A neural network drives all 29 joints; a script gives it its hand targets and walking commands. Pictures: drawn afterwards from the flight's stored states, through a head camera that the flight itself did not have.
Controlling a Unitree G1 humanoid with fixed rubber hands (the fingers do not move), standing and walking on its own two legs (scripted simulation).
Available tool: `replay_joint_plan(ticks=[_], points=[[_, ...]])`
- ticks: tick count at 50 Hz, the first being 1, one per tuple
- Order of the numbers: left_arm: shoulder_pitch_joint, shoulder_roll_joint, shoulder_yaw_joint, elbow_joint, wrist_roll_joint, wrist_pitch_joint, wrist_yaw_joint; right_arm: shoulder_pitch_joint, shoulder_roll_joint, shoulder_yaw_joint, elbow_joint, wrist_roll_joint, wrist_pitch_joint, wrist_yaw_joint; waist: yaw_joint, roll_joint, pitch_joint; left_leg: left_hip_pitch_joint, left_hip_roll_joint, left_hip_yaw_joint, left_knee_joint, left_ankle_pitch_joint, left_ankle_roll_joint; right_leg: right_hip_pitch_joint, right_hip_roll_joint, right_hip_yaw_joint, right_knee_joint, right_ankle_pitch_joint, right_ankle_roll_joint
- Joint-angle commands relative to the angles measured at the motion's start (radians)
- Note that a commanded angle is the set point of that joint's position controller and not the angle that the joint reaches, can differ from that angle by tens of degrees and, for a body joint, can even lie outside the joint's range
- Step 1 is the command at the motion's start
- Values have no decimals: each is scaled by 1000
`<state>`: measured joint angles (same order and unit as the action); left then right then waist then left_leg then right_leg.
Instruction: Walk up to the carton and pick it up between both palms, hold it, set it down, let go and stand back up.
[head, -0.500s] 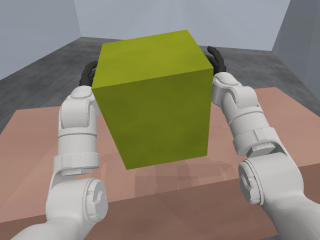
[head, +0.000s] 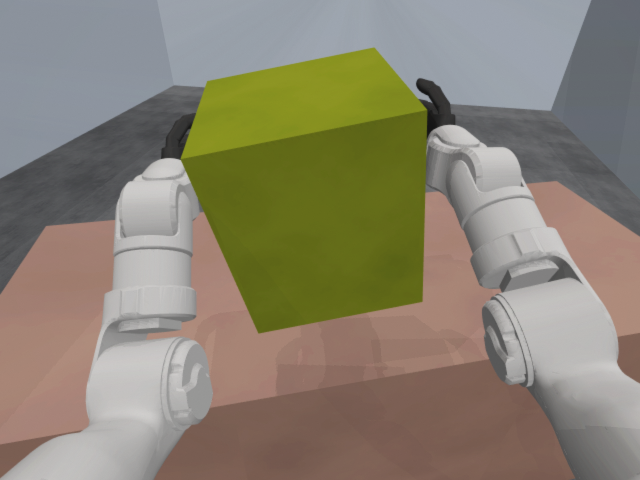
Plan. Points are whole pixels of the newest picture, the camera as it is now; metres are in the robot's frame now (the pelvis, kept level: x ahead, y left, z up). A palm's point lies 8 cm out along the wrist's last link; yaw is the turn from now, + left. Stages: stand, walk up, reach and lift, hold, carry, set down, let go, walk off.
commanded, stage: hold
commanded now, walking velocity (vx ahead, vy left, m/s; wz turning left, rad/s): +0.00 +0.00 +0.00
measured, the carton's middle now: (315, 192) +0.38 -0.02 +0.24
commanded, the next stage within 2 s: none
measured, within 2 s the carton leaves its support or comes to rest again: neither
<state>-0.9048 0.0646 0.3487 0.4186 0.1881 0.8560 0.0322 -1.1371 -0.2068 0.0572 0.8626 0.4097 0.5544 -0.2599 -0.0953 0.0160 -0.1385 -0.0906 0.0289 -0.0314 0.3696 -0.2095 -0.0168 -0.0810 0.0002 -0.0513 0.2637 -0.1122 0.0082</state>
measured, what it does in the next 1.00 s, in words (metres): stands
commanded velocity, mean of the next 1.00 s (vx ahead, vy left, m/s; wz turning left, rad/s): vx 0.00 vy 0.00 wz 0.00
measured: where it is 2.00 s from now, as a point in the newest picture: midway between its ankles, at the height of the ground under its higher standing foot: outside the picture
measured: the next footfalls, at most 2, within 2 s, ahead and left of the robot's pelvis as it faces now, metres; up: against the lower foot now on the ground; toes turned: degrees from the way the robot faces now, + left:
none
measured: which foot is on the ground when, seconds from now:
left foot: down 0.00-1.00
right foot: down 0.00-1.00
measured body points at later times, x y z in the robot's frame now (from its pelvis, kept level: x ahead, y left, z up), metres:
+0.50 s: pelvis +0.00 +0.00 +0.00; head -0.08 +0.00 +0.44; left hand +0.39 +0.15 +0.29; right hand +0.39 -0.16 +0.33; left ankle +0.00 +0.13 -0.75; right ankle +0.02 -0.12 -0.75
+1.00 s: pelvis +0.00 +0.00 +0.00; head -0.09 +0.01 +0.44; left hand +0.39 +0.15 +0.29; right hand +0.39 -0.15 +0.33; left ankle +0.00 +0.13 -0.75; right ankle +0.02 -0.13 -0.75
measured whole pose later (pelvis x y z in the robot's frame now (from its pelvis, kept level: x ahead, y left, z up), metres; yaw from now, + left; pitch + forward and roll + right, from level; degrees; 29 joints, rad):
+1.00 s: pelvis +0.00 +0.00 +0.00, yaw +1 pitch -4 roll -1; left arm -0.96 0.08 0.36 0.45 0.18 0.89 0.02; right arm -1.21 -0.22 0.05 0.90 0.43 0.62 -0.28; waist -0.08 0.02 -0.17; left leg -0.10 0.03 -0.06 0.38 -0.21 -0.02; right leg -0.08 0.01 -0.04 0.26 -0.12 0.00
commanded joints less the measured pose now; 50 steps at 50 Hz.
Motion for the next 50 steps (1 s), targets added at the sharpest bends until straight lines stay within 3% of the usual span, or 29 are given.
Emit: replay_joint_plan(ticks=[1,2,6,10,14,21,24,26,29,34,35,39,42,44,49,50], points=[[-961,-547,-404,-230,-182,-114,-114,-698,755,186,-302,168,19,123,-2,24,-380,-1,-72,-1,-42,250,-43,193,86,24,23,230,49],[-942,-532,-391,-198,-168,-106,-115,-699,747,187,-300,160,25,123,14,14,-370,-18,-74,11,-48,225,-38,191,84,26,15,204,53],[-966,-535,-406,-196,-186,-94,-123,-718,744,167,-278,158,37,130,4,11,-360,-51,-68,2,-69,161,-36,192,84,32,14,147,41],[-987,-537,-369,-141,-182,-91,-123,-761,755,151,-251,161,47,131,27,12,-345,-88,-71,5,-72,127,-28,183,76,40,12,117,44],[-970,-507,-337,-98,-158,-87,-134,-730,725,128,-193,162,57,130,16,23,-329,-82,-70,4,-79,115,-31,196,69,47,10,118,45],[-967,-508,-366,-191,-178,-89,-140,-723,721,154,-259,188,62,114,-1,26,-388,-31,-75,-1,-37,269,-52,236,80,39,25,271,45],[-928,-494,-348,-154,-160,-77,-151,-700,698,145,-255,183,71,109,-1,23,-346,-54,-77,0,-49,239,-50,241,73,45,17,254,49],[-958,-503,-357,-214,-175,-85,-151,-735,733,170,-324,195,61,110,5,16,-411,-55,-76,-1,-43,244,-46,272,75,43,35,265,51],[-966,-500,-365,-207,-175,-81,-145,-717,726,171,-283,199,72,115,10,32,-382,-46,-75,-7,-43,262,-50,251,77,40,34,272,48],[-963,-504,-354,-186,-177,-77,-143,-753,729,175,-319,202,69,116,26,1,-384,-37,-67,-3,-37,251,-42,232,80,41,29,248,47],[-971,-506,-356,-182,-178,-76,-142,-756,721,160,-299,194,73,114,14,11,-368,-41,-71,-2,-41,232,-45,217,80,42,25,232,44],[-950,-499,-332,-143,-159,-77,-150,-723,722,149,-258,181,78,114,21,-2,-333,-64,-70,0,-55,193,-39,218,76,47,17,206,42],[-975,-520,-363,-169,-185,-83,-150,-754,724,155,-306,195,70,111,2,25,-410,-37,-73,-3,-37,228,-43,232,76,49,26,242,44],[-980,-505,-353,-142,-173,-81,-149,-741,710,132,-263,184,77,110,0,37,-353,-66,-73,-1,-51,190,-45,213,73,47,13,197,41],[-972,-512,-354,-178,-178,-88,-146,-728,711,146,-262,196,69,118,8,33,-401,-36,-68,-9,-37,266,-56,236,80,35,29,241,37],[-980,-513,-358,-172,-178,-87,-144,-729,703,140,-246,202,74,119,0,54,-387,-35,-67,-10,-39,258,-58,226,79,43,27,239,34]])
